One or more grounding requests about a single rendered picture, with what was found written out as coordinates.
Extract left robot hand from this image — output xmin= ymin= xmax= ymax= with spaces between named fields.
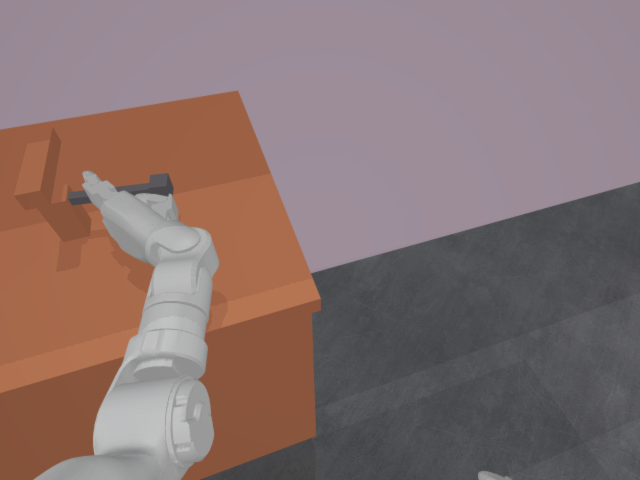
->
xmin=82 ymin=171 xmax=178 ymax=264

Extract robot left upper arm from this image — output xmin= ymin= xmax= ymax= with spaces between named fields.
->
xmin=33 ymin=375 xmax=214 ymax=480

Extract tap lever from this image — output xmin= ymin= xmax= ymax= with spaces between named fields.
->
xmin=68 ymin=173 xmax=174 ymax=205

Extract robot left forearm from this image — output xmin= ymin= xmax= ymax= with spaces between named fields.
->
xmin=93 ymin=219 xmax=219 ymax=455

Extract counter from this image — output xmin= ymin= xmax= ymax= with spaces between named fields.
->
xmin=0 ymin=91 xmax=321 ymax=480

